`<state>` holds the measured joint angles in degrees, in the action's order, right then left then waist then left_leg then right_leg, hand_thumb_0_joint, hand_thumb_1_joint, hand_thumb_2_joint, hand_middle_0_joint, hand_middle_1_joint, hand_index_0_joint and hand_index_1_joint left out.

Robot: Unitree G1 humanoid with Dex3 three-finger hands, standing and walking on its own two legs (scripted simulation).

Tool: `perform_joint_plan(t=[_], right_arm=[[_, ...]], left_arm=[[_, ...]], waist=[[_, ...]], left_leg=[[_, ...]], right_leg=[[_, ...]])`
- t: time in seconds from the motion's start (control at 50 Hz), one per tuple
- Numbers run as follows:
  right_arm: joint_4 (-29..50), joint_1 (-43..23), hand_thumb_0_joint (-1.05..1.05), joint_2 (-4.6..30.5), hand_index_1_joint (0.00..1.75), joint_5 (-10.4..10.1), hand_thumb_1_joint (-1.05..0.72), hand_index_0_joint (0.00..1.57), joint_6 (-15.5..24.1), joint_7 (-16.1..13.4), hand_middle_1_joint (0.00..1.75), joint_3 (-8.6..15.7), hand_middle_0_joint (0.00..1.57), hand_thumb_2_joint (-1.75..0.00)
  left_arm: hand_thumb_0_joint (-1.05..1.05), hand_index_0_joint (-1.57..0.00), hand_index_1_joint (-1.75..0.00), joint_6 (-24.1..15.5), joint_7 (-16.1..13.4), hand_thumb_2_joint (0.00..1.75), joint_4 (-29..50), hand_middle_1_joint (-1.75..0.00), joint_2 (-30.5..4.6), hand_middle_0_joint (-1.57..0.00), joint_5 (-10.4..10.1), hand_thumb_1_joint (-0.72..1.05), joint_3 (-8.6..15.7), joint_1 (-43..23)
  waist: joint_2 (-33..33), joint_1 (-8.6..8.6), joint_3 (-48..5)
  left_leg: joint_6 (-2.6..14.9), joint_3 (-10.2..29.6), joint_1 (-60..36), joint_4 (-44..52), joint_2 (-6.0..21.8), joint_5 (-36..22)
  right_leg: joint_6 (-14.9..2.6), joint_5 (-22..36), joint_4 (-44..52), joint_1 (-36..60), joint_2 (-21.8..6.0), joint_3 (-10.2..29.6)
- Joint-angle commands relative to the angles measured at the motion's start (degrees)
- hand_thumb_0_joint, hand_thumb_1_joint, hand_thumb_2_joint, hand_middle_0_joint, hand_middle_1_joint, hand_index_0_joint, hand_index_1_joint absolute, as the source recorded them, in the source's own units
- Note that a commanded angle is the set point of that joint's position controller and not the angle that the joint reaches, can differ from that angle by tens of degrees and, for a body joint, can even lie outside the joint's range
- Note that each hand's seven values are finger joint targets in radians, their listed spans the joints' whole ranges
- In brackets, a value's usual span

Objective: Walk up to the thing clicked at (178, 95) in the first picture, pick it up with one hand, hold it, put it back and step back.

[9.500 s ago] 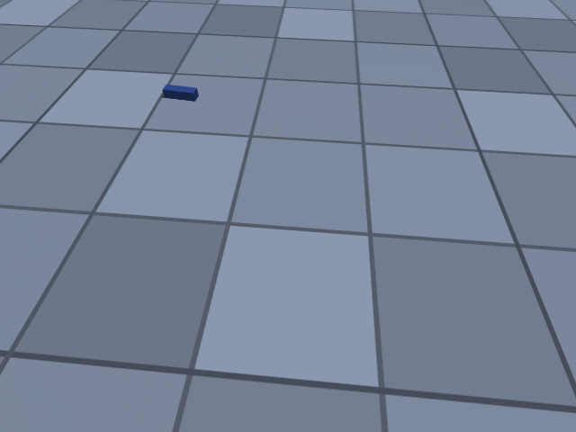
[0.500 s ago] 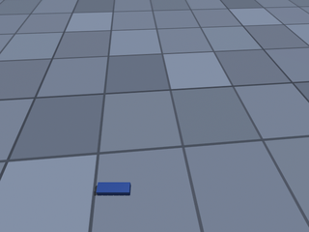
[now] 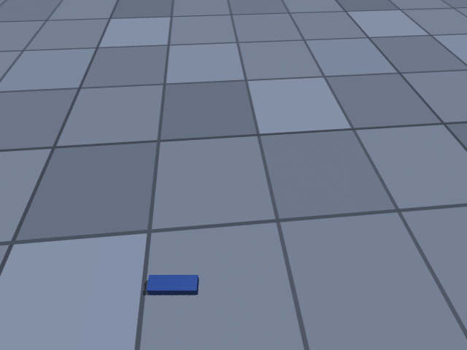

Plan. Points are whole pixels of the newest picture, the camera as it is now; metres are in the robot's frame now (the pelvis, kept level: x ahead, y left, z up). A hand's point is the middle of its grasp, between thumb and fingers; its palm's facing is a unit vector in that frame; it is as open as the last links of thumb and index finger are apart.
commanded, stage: walk up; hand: left
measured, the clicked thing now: (173, 284) +0.47 +0.26 -0.76
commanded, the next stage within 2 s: stand in 1.90 s
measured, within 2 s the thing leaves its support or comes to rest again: neither
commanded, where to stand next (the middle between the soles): +0.08 +0.02 m, yaw -1 degrees
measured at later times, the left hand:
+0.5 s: hand out of the picture +0.10 +0.33 -0.17, palm faces +0.01 -0.93 -0.38, open 7.4 cm
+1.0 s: hand (85, 340) +0.17 +0.30 -0.16, palm faces -0.03 -0.95 -0.32, open 7.4 cm
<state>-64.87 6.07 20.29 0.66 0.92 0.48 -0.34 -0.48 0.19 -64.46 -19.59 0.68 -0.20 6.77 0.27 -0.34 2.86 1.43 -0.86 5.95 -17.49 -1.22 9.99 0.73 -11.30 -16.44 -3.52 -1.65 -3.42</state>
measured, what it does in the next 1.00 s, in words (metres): steps on the spot: left foot, then right foot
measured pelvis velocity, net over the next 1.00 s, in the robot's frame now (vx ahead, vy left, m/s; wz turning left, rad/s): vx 0.06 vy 0.05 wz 0.01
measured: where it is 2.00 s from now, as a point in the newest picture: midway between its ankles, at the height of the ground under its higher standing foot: outside the picture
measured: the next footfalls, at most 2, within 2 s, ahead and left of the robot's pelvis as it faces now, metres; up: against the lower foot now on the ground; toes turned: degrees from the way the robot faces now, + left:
left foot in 0.24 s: +0.07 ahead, +0.18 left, +0.00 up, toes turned +2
right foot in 0.48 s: +0.09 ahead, -0.07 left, +0.00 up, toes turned +1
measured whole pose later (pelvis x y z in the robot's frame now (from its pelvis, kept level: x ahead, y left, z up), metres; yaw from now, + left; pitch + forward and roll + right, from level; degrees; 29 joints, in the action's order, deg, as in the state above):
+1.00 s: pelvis +0.06 +0.05 +0.00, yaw +0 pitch -2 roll +0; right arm -60.3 3.8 21.7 0.0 1.1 -0.4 1.1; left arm 1.8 1.4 -59.4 -20.7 0.4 0.6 2.8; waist -1.2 0.1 5.7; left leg -0.5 -1.3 6.3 -21.9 1.0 13.5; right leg 0.2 -12.4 -22.9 -8.4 -0.5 0.2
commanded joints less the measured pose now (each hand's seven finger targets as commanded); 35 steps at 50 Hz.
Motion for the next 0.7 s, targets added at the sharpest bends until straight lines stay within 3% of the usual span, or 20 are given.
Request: perform_joint_plan(t=[0.0,0.06,0.1,0.16,0.18,0.2,0.22,0.24,0.26,0.28,0.3,0.34,0.38,0.42,0.48,0.52,0.54,0.6,0.64,0.68], right_arm=[[6.1,-2.5,0.0,12.8,0.3,1.3,-0.9,0.2,-0.6,0.1,0.3,4.3,0.2,-0.9],[8.6,-2.1,0.0,11.9,0.3,2.0,-0.9,0.2,-1.7,1.2,0.3,5.0,0.2,-0.9],[9.6,1.0,0.0,12.3,0.3,1.7,-0.9,0.2,-1.9,1.8,0.3,5.4,0.2,-0.9],[10.7,3.2,0.0,11.3,0.3,1.4,-0.9,0.2,-1.0,2.2,0.3,5.6,0.2,-0.9],[9.6,5.3,0.0,10.8,0.3,1.2,-0.9,0.2,-0.4,2.0,0.3,5.7,0.2,-0.9],[8.4,7.4,0.0,12.0,0.3,1.3,-0.9,0.2,0.1,1.6,0.3,6.3,0.2,-0.9],[8.0,9.0,0.0,15.2,0.3,1.7,-0.9,0.2,0.6,0.9,0.3,7.2,0.2,-0.9],[9.0,7.8,0.0,17.0,0.3,1.6,-0.9,0.2,1.2,0.2,0.3,7.1,0.2,-0.9],[10.0,5.0,0.0,18.5,0.3,1.7,-0.9,0.2,1.5,-0.2,0.3,7.4,0.2,-0.9],[10.3,3.3,0.0,18.4,0.3,0.7,-0.9,0.2,1.3,-0.3,0.3,7.1,0.2,-0.9],[10.8,1.3,0.0,17.5,0.3,1.0,-0.9,0.2,1.2,-0.4,0.3,6.6,0.2,-0.9],[11.2,0.1,0.0,15.1,0.3,1.0,-0.9,0.2,1.6,-1.0,0.3,5.9,0.2,-0.9],[10.7,1.2,0.0,15.1,0.3,0.5,-0.9,0.2,1.9,-1.4,0.3,5.5,0.2,-0.9],[10.8,1.1,0.0,15.8,0.3,-0.2,-0.9,0.2,1.4,-1.8,0.3,5.6,0.2,-0.9],[11.7,-0.6,0.0,14.1,0.3,-1.7,-0.9,0.2,0.5,-2.1,0.3,5.2,0.2,-0.9],[11.4,0.4,0.0,11.6,0.3,-2.1,-0.9,0.2,0.1,-2.1,0.3,4.6,0.2,-0.9],[10.2,2.2,0.0,11.4,0.3,-1.4,-0.9,0.2,0.1,-2.1,0.3,4.6,0.2,-0.9],[8.8,0.7,0.0,15.4,0.3,-0.7,-0.9,0.2,1.1,-2.1,0.3,5.2,0.2,-0.9],[8.8,-1.1,0.0,15.0,0.3,-0.8,-0.9,0.2,1.5,-2.0,0.3,4.7,0.2,-0.9],[8.8,-0.9,0.0,14.0,0.3,-0.9,-0.9,0.2,1.6,-2.0,0.3,4.3,0.2,-0.9]], left_arm=[[0.0,-0.2,-0.3,-2.5,-1.8,0.9,2.9,-0.3,-17.4,-0.2,0.6,0.9,5.2,5.3],[0.0,-0.2,-0.3,-2.6,-2.4,0.9,5.9,-0.3,-19.6,-0.2,1.7,0.9,6.9,3.1],[0.0,-0.2,-0.3,-3.0,-2.5,0.9,8.7,-0.3,-18.4,-0.2,1.7,0.9,7.0,1.3],[0.0,-0.2,-0.3,-3.3,-2.0,0.9,10.3,-0.3,-17.5,-0.2,1.8,0.9,6.4,-0.7],[0.0,-0.2,-0.3,-2.9,-1.5,0.9,11.1,-0.3,-16.6,-0.2,1.4,0.9,5.8,-2.9],[0.0,-0.2,-0.3,-2.4,-1.2,0.9,11.5,-0.3,-14.8,-0.2,0.8,0.9,5.1,-3.1],[0.0,-0.2,-0.3,-1.9,-0.8,0.9,12.4,-0.3,-11.6,-0.2,0.1,0.9,4.2,-2.4],[0.0,-0.2,-0.3,-0.8,-0.8,0.9,12.1,-0.3,-9.7,-0.2,-0.5,0.9,3.7,-0.4],[0.0,-0.2,-0.3,0.1,-0.9,0.9,10.3,-0.3,-12.0,-0.2,-0.3,0.9,4.3,2.9],[0.0,-0.2,-0.3,0.3,-0.5,0.9,9.6,-0.3,-13.5,-0.2,-0.6,0.9,4.3,2.6],[0.0,-0.2,-0.3,0.5,-0.4,0.9,9.3,-0.3,-13.5,-0.2,-0.7,0.9,4.1,2.5],[0.0,-0.2,-0.3,0.4,-0.4,0.9,7.9,-0.3,-12.8,-0.2,-0.9,0.9,4.3,3.4],[0.0,-0.2,-0.3,0.4,-0.7,0.9,7.6,-0.3,-12.4,-0.2,-0.9,0.9,4.1,3.8],[0.0,-0.2,-0.3,0.6,-0.9,0.9,7.2,-0.3,-12.2,-0.2,-0.4,0.9,4.2,3.8],[0.0,-0.2,-0.3,0.6,-1.0,0.9,6.9,-0.3,-15.7,-0.2,0.3,0.9,5.1,4.2],[0.0,-0.2,-0.3,0.6,-0.5,0.9,8.9,-0.3,-17.6,-0.2,-0.2,0.9,5.0,-0.5],[0.0,-0.2,-0.3,0.7,-0.3,0.9,10.0,-0.3,-17.3,-0.2,-0.1,0.9,4.6,-3.2],[0.0,-0.2,-0.3,1.1,0.0,0.9,9.9,-0.3,-14.3,-0.2,-0.6,0.9,4.1,-3.2],[0.0,-0.2,-0.3,1.0,0.1,0.9,8.9,-0.3,-13.6,-0.2,-0.4,0.9,3.9,-1.5],[0.0,-0.2,-0.3,0.5,0.1,0.9,8.7,-0.3,-14.0,-0.2,-0.3,0.9,4.0,-2.3]], waist=[[-1.9,-2.67,-4.9],[-8.1,-2.97,2.0],[-7.3,-1.41,4.9],[-8.1,0.91,1.4],[-7.2,2.55,-0.4],[-2.6,3.31,-1.3],[7.5,3.36,-3.0],[11.6,2.46,-3.5],[6.2,0.98,-5.5],[5.3,0.64,-3.5],[6.4,-0.01,-2.6],[7.6,-0.23,-3.3],[7.9,-0.03,-4.9],[7.9,-0.1,-5.0],[0.4,-0.66,-5.4],[-5.1,0.76,-4.2],[-7.3,1.81,-3.7],[-3.1,0.77,-3.2],[-2.2,-0.14,-5.3],[-2.0,0.36,-7.6]], left_leg=[[0.91,2.7,8.5,-6.6,4.0,0.1],[0.05,4.7,17.9,-23.7,3.8,19.1],[-0.15,7.0,18.7,-26.9,6.2,19.3],[-0.36,6.2,13.3,-16.5,7.2,15.5],[-0.51,3.2,7.1,-7.8,5.1,9.5],[-0.37,4.3,-0.3,0.0,4.7,-6.0],[1.87,14.4,-4.5,2.3,11.3,-18.2],[5.84,23.2,-8.1,3.5,16.9,-18.9],[9.55,24.2,-1.9,2.5,19.8,-4.9],[11.46,22.1,4.3,2.2,19.6,-1.0],[10.54,19.7,3.4,2.0,17.9,-0.5],[7.78,14.0,-1.6,-1.7,15.3,-11.6],[7.79,13.2,-3.1,-5.4,15.9,-25.4],[7.0,10.7,-1.2,-8.7,14.8,-30.9],[2.68,6.2,5.2,-12.4,9.5,-18.8],[0.01,3.3,3.1,-13.7,3.6,0.3],[-0.43,2.7,-0.4,-11.7,3.7,3.7],[2.37,9.5,1.1,-4.6,10.3,-9.6],[3.6,9.2,0.3,-5.7,11.6,-15.8],[1.91,5.7,-1.1,-7.2,9.6,-21.6]], right_leg=[[-5.56,2.3,1.1,7.6,-10.7,10.4],[-14.39,-8.1,5.8,0.5,-21.8,19.9],[-16.02,-4.3,5.3,-3.3,-22.9,19.3],[-11.97,10.2,-1.0,-2.0,-18.6,11.6],[-9.22,12.4,-5.6,-3.4,-14.3,6.3],[-4.59,13.3,-12.7,-7.3,-8.8,0.9],[-0.46,4.9,-24.9,-12.5,-2.0,-3.7],[0.17,-18.6,-27.2,-19.8,2.9,-0.2],[-0.97,-22.4,-27.2,-14.5,-0.2,5.2],[-1.57,-23.7,-28.6,-11.0,-1.4,4.7],[-2.27,-23.6,-27.7,-12.2,-1.5,5.3],[-2.38,-19.1,-23.3,-14.0,-1.9,6.5],[-1.85,-14.3,-18.6,-12.3,-1.7,4.8],[-2.17,-8.5,-13.0,-7.9,-0.4,3.2],[-4.1,17.5,-7.6,-0.1,-3.7,7.1],[-8.02,15.8,-5.2,-6.9,-9.7,13.2],[-8.91,14.4,-5.4,-10.0,-11.2,14.0],[-3.59,13.5,-10.4,-7.6,-4.1,7.9],[-3.23,14.7,-9.9,-4.5,-4.1,7.9],[-3.95,21.6,-8.8,-1.5,-5.3,8.5]])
